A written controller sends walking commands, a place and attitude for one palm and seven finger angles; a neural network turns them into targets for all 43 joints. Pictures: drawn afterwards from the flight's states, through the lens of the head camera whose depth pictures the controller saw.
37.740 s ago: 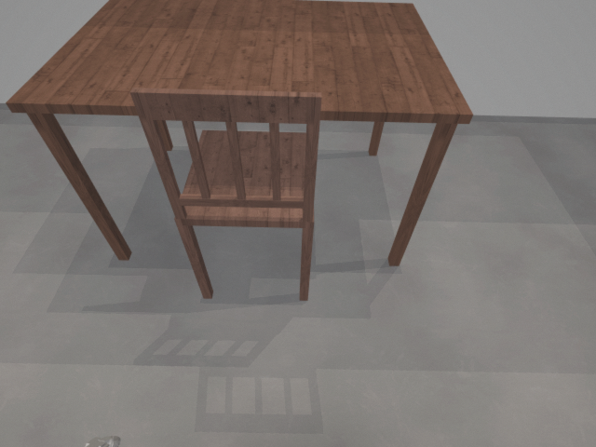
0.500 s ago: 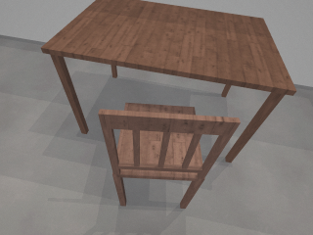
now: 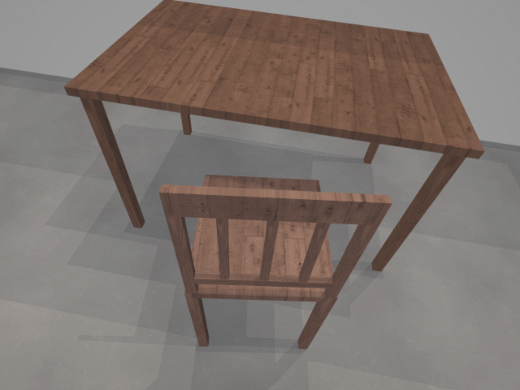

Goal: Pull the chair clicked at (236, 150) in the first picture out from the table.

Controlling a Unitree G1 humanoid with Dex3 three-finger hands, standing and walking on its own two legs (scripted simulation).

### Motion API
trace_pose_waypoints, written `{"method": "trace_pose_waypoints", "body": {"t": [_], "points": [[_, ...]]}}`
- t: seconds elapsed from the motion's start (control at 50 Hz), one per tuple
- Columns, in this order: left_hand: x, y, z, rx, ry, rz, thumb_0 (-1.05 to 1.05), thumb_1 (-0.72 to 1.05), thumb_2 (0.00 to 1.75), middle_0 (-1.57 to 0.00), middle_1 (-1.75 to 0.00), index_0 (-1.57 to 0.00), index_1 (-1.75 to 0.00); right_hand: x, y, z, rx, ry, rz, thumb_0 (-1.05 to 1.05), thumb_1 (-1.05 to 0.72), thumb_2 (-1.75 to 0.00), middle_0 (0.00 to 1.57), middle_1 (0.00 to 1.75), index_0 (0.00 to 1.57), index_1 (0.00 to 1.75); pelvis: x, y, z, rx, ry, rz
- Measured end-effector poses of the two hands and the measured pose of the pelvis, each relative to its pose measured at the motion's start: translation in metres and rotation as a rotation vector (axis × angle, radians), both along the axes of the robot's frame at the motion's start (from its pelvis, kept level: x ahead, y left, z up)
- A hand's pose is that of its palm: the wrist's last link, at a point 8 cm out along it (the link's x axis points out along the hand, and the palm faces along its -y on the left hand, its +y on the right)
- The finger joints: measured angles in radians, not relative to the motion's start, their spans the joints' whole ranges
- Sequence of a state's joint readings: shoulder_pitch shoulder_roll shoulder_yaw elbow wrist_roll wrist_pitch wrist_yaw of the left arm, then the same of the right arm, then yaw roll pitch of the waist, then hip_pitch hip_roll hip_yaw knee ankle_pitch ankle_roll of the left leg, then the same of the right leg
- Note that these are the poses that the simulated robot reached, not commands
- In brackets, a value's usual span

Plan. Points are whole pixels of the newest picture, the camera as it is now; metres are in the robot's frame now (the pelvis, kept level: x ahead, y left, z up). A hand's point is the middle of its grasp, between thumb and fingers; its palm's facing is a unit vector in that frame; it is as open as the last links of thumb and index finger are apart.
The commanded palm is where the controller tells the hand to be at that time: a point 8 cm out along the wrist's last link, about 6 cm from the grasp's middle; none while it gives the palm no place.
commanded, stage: look again from close up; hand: left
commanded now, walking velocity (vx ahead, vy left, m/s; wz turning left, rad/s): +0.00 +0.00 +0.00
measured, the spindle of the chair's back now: (268, 251) +0.41 +0.00 -0.10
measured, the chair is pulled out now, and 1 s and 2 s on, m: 0.25 0.25 0.25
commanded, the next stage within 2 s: shuffle to correct the standing spot in 0.22 s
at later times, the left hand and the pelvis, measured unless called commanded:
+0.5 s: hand out of the picture -0.04 +0.14 -0.18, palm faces +0.03 -0.99 -0.13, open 7.4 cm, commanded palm none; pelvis -0.01 +0.00 +0.00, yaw +0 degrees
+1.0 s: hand out of the picture -0.03 +0.08 -0.19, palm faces +0.07 -0.99 -0.13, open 7.4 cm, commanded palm none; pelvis -0.02 -0.08 -0.01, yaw +3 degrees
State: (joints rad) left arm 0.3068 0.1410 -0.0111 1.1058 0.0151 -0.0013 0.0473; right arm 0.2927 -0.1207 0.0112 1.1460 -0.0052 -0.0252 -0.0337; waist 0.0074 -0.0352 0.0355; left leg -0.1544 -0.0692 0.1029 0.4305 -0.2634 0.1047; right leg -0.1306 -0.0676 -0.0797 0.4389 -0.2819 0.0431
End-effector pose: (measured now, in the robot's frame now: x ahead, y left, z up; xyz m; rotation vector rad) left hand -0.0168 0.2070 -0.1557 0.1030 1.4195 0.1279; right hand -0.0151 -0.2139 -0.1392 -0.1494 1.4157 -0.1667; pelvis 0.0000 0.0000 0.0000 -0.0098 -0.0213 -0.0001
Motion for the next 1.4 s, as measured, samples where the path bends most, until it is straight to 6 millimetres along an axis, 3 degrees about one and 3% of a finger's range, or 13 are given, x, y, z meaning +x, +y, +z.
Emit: {"method": "trace_pose_waypoints", "body": {"t": [0.42, 0.58, 0.78, 1.0, 1.12, 1.24, 1.4], "points": [[-0.022, -0.01, 0.0, -0.02, 0.031, 0.011, 0.01, 0.91, 0.9, -0.19, -0.3, -0.2, -0.3, -0.015, 0.005, 0.0, 0.011, 0.013, -0.017, 0.01, -0.92, -0.9, 0.2, 0.3, 0.2, 0.3, -0.008, -0.001, 0.001, 0.0, -0.002, -0.001], [-0.026, -0.013, -0.002, -0.016, 0.064, -0.007, 0.0, 0.91, 0.9, -0.19, -0.3, -0.2, -0.3, -0.023, -0.002, -0.002, 0.002, 0.019, -0.055, 0.01, -0.92, -0.9, 0.2, 0.3, 0.2, 0.3, -0.014, -0.009, -0.001, 0.012, 0.012, -0.011], [-0.018, -0.032, 0.004, 0.033, 0.005, 0.029, 0.0, 0.91, 0.9, -0.19, -0.3, -0.2, -0.3, -0.028, -0.035, -0.01, 0.02, 0.056, -0.036, 0.01, -0.91, -0.9, 0.2, 0.3, 0.2, 0.3, -0.018, -0.041, -0.004, 0.008, 0.021, 0.033], [-0.021, -0.08, -0.011, -0.017, 0.004, 0.045, 0.01, 0.91, 0.9, -0.19, -0.3, -0.2, -0.3, -0.006, -0.087, -0.011, -0.039, 0.021, -0.006, 0.0, -0.91, -0.9, 0.2, 0.3, 0.2, 0.3, -0.018, -0.078, -0.013, -0.011, 0.026, 0.049], [-0.017, -0.093, -0.017, -0.044, -0.012, 0.056, 0.01, 0.92, 0.9, -0.2, -0.3, -0.2, -0.3, 0.01, -0.091, -0.005, -0.054, 0.003, 0.017, 0.01, -0.91, -0.9, 0.2, 0.3, 0.19, 0.3, -0.01, -0.084, -0.012, -0.008, 0.004, 0.052], [-0.016, -0.085, -0.003, -0.021, -0.015, 0.068, 0.02, 0.92, 0.9, -0.2, -0.3, -0.2, -0.3, 0.018, -0.081, -0.002, -0.027, -0.001, 0.041, 0.02, -0.94, -0.9, 0.2, 0.3, 0.2, 0.3, -0.005, -0.078, -0.003, 0.005, 0.001, 0.047], [-0.02, -0.053, 0.008, 0.047, -0.036, 0.033, 0.01, 0.92, 0.9, -0.2, -0.3, -0.2, -0.3, 0.024, -0.071, -0.007, -0.009, -0.056, 0.044, 0.02, -0.95, -0.9, 0.2, 0.3, 0.2, 0.3, -0.016, -0.059, -0.004, -0.011, 0.009, 0.033]]}}
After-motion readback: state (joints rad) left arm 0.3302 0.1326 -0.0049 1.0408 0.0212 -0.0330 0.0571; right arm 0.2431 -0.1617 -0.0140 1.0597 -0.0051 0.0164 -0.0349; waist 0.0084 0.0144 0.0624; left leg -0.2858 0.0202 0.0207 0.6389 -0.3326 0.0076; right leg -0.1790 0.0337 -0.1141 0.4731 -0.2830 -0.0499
